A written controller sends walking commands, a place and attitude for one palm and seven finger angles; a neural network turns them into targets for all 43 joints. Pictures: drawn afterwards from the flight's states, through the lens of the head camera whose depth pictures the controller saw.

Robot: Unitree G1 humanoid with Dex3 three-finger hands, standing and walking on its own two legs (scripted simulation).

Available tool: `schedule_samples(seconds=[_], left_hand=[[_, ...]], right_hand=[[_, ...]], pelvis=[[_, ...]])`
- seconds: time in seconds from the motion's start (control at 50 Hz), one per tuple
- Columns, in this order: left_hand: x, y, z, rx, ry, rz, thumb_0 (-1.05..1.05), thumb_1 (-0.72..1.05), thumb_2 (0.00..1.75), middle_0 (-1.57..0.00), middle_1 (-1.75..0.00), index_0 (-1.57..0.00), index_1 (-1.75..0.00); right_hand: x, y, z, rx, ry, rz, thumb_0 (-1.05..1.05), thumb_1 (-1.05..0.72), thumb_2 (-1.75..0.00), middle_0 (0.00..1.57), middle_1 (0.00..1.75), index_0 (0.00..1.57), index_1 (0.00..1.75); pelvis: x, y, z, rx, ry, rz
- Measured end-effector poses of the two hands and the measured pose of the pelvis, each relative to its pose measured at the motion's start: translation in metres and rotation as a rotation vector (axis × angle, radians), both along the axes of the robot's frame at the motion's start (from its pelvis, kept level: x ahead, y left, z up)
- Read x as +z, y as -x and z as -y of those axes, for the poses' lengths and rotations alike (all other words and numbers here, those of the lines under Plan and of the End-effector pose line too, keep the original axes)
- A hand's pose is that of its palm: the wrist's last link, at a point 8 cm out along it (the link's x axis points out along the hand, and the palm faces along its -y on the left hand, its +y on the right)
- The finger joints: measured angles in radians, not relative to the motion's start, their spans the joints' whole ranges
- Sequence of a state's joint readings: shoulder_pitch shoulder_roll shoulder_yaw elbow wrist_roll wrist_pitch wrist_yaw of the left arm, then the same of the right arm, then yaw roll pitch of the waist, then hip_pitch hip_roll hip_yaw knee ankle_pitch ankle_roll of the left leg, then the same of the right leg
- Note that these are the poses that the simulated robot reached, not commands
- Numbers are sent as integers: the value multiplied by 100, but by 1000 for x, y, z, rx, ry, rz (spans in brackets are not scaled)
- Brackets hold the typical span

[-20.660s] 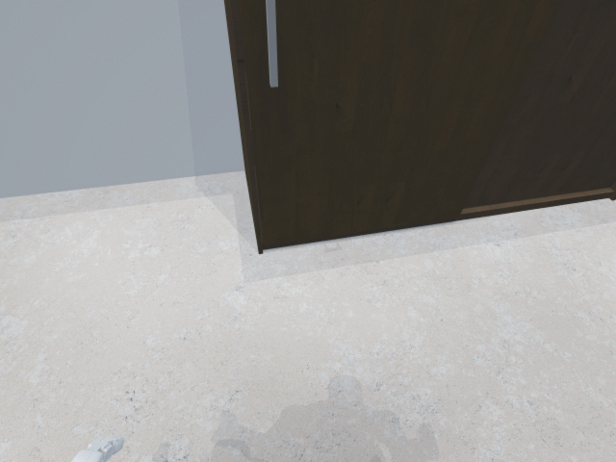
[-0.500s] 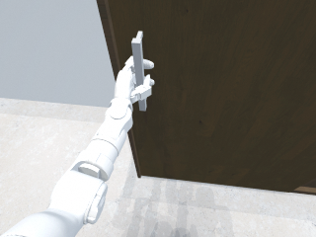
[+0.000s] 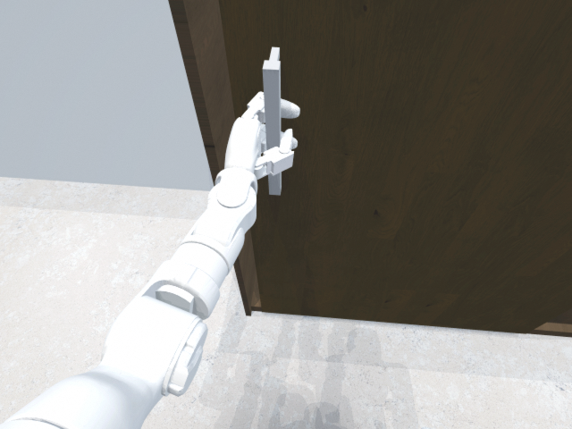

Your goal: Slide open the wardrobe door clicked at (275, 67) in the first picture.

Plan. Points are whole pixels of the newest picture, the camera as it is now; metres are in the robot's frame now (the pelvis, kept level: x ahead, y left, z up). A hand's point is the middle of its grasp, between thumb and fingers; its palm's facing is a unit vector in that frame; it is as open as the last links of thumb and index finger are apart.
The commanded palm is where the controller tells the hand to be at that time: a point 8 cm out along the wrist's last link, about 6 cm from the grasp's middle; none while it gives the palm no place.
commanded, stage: step sideways, sliding the door along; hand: left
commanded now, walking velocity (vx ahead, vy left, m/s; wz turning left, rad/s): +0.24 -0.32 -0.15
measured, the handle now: (275, 130) +0.51 +0.03 +0.13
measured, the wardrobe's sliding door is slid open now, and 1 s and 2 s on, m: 0.04 0.15 0.58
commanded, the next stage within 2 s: none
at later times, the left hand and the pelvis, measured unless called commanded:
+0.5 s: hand (297, 151) +0.46 +0.00 +0.13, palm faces +0.08 -0.99 -0.14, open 5.9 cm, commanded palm +0.43 -0.02 +0.13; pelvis +0.00 -0.13 +0.00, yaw -2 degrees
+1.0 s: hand (373, 156) +0.45 -0.11 +0.13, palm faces +0.22 -0.96 -0.17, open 6.0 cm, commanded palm +0.42 -0.13 +0.13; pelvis +0.04 -0.29 +0.01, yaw +5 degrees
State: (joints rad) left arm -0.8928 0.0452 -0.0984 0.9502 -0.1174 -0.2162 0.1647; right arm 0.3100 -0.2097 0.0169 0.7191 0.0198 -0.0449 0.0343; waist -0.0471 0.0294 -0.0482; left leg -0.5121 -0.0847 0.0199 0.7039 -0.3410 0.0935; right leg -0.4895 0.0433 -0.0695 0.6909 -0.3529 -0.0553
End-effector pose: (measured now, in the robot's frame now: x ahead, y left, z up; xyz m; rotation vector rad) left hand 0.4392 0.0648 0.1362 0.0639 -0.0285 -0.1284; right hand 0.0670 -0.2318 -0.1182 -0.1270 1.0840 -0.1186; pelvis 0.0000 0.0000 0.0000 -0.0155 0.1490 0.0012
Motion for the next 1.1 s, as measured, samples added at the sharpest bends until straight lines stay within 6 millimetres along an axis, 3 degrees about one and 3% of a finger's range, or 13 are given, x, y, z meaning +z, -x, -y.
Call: schedule_samples(seconds=[0.12,0.22,0.34,0.42,0.48,0.58,0.66,0.8,0.9,1.02,1.1], left_hand=[[4,-3,-1,-38,-63,-25,0,72,81,-43,-140,-37,-140],[7,-2,0,-16,-67,-73,1,72,81,-45,-140,-38,-140],[6,0,4,39,-56,-76,2,73,84,-45,-140,-38,-140],[5,2,8,112,-70,-50,1,74,85,-45,-140,-35,-140],[4,5,15,189,-77,-31,1,76,86,-45,-140,-28,-140],[3,8,28,239,-78,-24,1,79,85,-42,-140,-17,-140],[1,10,40,235,-58,20,1,80,85,-41,-140,-16,-140],[1,13,70,283,-69,21,1,78,85,-42,-140,-20,-140],[0,15,97,356,-116,46,0,74,86,-44,-140,-22,-140],[0,18,136,338,-99,43,0,75,84,-45,-140,-25,-140],[-2,19,165,304,-51,73,1,77,85,-45,-140,-23,-140]], right_hand=[[1,5,11,-114,47,27,1,-90,-89,20,30,20,29],[8,11,23,-113,54,-23,1,-91,-89,20,30,20,29],[23,5,72,-92,106,-12,1,-92,-89,21,30,20,30],[19,-4,111,-84,109,31,1,-91,-89,20,30,20,30],[7,-15,141,-74,107,53,1,-91,-89,20,30,20,30],[6,-39,173,-28,156,58,1,-91,-89,20,30,20,29],[4,-59,185,36,137,59,1,-90,-90,20,30,20,29],[0,-100,198,141,19,54,1,-90,-89,20,30,20,29],[-12,-141,226,170,-43,129,1,-90,-89,20,30,20,30],[7,-180,267,161,37,225,1,-90,-89,20,30,20,29],[20,-190,287,209,34,221,1,-90,-89,20,30,20,29]], pelvis=[[6,-2,4,-55,-8,78],[18,-2,23,-58,26,130],[22,0,63,-72,47,163],[13,-1,99,-82,38,182],[3,0,123,-59,39,192],[2,4,142,-8,7,179],[-1,4,165,-8,-7,184],[7,-14,223,11,23,171],[-4,-30,272,57,19,188],[6,-37,291,90,-4,164],[9,-40,316,79,-6,189]])
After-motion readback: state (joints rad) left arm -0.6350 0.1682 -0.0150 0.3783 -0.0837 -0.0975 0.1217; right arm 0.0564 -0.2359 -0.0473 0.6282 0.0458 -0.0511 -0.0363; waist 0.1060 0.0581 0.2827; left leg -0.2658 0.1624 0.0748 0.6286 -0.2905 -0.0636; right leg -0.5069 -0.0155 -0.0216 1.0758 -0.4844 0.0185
